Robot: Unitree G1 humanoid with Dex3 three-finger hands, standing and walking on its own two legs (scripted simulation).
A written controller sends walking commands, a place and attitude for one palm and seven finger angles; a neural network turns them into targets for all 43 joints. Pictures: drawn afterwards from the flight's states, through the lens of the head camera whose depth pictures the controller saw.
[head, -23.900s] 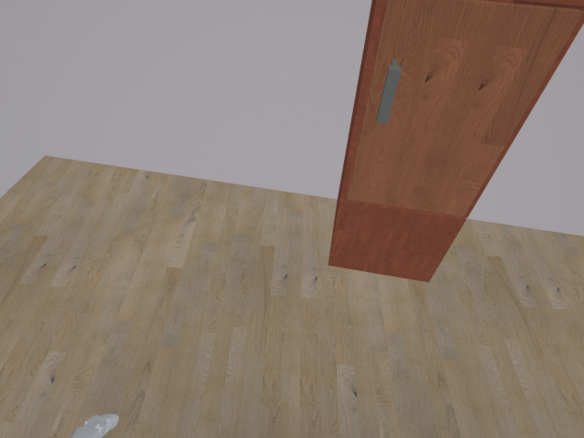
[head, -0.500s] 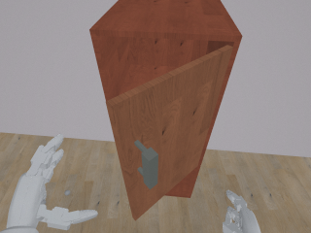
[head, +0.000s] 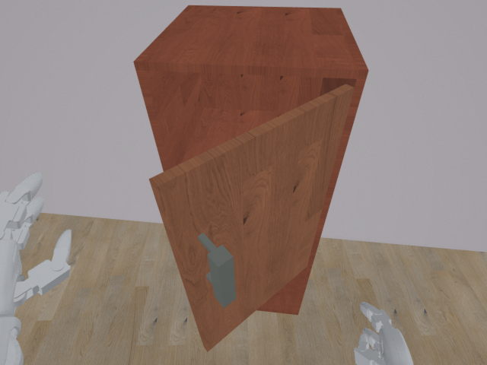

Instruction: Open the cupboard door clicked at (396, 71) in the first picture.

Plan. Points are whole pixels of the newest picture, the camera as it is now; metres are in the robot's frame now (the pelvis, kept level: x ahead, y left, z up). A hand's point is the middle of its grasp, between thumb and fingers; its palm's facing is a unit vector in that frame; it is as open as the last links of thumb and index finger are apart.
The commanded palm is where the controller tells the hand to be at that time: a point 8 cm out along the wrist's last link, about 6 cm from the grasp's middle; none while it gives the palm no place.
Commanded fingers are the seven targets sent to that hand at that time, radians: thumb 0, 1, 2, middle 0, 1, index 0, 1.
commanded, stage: draw the hand back to the body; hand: left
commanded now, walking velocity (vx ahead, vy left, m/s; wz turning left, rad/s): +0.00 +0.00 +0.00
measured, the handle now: (215, 269) +0.25 +0.08 +0.05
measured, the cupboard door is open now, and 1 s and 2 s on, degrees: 46 46 46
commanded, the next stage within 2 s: step back with the hand held close in 0.36 s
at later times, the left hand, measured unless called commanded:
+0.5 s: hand (68, 268) +0.18 +0.24 +0.16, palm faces +0.43 -0.81 -0.39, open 7.4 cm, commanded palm +0.13 +0.28 +0.18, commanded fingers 0.00 0.90 0.90 -0.20 -0.30 -0.20 -0.30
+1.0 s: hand (26, 286) +0.15 +0.28 +0.16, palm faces +0.37 -0.78 -0.51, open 7.4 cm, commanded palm +0.09 +0.31 +0.18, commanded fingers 0.00 0.90 0.90 -0.20 -0.30 -0.20 -0.30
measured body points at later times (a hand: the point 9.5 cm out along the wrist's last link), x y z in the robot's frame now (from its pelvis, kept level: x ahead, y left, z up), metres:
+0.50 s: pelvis -0.01 -0.02 +0.00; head -0.04 -0.04 +0.45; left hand +0.15 +0.28 +0.18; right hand +0.18 -0.24 -0.08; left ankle -0.03 +0.08 -0.74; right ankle -0.01 -0.09 -0.74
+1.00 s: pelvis -0.06 +0.02 -0.01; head -0.05 +0.03 +0.44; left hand +0.12 +0.32 +0.19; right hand +0.12 -0.24 -0.08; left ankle -0.03 +0.08 -0.74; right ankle -0.01 -0.09 -0.74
